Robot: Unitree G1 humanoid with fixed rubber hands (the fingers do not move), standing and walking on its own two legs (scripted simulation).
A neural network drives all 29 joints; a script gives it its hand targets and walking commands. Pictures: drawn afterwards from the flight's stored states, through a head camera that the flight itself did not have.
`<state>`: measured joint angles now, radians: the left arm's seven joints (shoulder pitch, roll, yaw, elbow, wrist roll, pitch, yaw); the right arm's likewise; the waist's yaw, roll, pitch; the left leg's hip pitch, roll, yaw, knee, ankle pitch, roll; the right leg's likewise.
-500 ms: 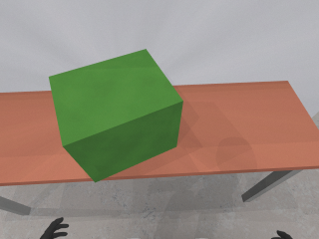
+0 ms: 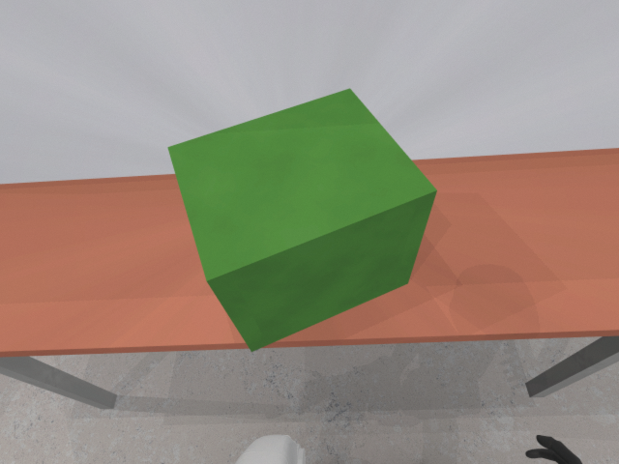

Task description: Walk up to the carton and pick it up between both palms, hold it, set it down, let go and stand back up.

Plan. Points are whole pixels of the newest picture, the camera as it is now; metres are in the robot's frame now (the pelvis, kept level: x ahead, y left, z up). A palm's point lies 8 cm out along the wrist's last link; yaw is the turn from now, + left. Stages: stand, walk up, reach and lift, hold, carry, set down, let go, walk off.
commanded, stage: walk up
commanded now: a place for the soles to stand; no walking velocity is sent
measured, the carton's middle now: (300, 222) +0.43 +0.04 +0.01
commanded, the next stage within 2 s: none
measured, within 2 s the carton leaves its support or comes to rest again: neither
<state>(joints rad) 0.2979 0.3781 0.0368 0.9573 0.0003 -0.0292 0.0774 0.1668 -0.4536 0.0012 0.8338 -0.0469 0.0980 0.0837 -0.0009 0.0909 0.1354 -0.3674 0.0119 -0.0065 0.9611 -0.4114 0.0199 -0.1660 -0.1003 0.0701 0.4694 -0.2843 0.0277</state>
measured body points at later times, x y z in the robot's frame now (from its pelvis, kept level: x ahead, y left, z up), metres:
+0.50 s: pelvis +0.03 +0.23 -0.01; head +0.07 +0.27 +0.43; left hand -0.03 +0.59 -0.13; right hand +0.20 -0.08 -0.09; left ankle +0.02 +0.37 -0.65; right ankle +0.01 +0.03 -0.73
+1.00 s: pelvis +0.06 +0.35 +0.00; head +0.12 +0.42 +0.44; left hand +0.11 +0.69 -0.15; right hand +0.15 +0.01 -0.06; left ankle +0.04 +0.45 -0.73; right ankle +0.04 +0.17 -0.62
